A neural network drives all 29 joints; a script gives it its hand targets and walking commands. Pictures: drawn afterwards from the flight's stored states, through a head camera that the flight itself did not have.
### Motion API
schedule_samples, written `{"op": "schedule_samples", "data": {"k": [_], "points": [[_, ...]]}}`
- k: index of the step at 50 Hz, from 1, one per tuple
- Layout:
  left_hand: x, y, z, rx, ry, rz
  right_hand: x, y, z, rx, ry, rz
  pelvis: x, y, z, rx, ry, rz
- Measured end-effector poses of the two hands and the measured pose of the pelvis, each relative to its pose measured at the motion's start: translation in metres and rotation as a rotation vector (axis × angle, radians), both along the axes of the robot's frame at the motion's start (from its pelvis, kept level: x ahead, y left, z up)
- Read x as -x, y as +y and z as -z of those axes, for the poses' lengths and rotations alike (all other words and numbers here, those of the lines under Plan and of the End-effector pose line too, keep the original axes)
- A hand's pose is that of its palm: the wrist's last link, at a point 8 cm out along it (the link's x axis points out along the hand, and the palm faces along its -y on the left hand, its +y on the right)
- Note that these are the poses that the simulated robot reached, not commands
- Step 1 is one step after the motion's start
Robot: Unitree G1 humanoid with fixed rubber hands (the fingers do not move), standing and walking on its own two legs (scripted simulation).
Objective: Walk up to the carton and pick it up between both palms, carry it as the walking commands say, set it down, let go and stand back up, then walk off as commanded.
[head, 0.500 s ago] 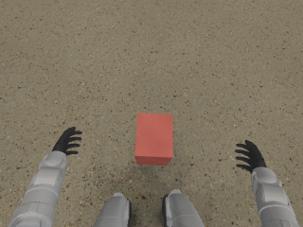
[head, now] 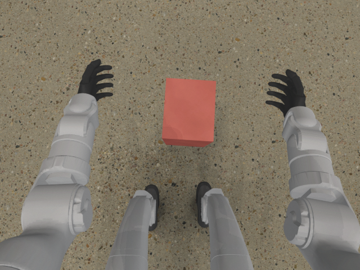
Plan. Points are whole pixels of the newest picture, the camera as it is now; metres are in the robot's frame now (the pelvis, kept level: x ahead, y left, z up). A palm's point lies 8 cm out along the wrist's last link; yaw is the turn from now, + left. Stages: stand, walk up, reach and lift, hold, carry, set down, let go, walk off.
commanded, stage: reach and lift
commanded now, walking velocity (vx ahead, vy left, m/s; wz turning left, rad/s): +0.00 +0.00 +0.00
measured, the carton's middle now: (187, 117) +0.50 -0.04 -0.54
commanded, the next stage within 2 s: none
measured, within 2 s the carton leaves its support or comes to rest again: neither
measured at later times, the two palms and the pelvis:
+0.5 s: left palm (114, 67) +0.54 +0.16 -0.14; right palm (263, 73) +0.52 -0.21 -0.14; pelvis +0.01 +0.00 -0.03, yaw +0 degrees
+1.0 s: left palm (128, 89) +0.54 +0.16 -0.29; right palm (244, 94) +0.52 -0.21 -0.29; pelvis -0.02 +0.00 -0.16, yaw +1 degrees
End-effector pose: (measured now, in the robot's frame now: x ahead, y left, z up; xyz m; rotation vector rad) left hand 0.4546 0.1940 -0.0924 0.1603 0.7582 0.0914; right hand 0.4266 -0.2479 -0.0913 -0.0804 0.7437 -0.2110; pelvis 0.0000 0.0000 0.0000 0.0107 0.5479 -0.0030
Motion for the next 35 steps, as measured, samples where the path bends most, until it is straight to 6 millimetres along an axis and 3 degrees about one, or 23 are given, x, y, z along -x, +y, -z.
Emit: {"op": "schedule_samples", "data": {"k": [10, 19, 29, 35], "points": [[-0.048, -0.021, 0.025, 0.054, -0.076, -0.014, -0.055, 0.019, 0.023, -0.035, -0.077, 0.000, 0.003, -0.004, 0.016, -0.006, 0.134, -0.002], [-0.084, -0.034, 0.039, 0.072, -0.135, -0.013, -0.092, 0.034, 0.041, -0.040, -0.126, -0.025, -0.001, -0.005, 0.025, -0.009, 0.228, 0.001], [-0.084, -0.037, 0.063, 0.082, -0.136, -0.020, -0.094, 0.037, 0.062, -0.044, -0.133, -0.023, -0.006, -0.003, 0.035, -0.005, 0.298, -0.002], [-0.081, -0.039, 0.090, 0.095, -0.118, -0.029, -0.090, 0.036, 0.090, -0.053, -0.112, -0.014, -0.001, -0.002, 0.059, -0.007, 0.319, -0.001]]}}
